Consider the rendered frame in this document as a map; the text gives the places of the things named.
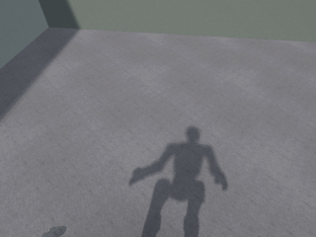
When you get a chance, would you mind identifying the left robot hand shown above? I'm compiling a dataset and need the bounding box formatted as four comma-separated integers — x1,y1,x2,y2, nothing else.
40,225,67,237

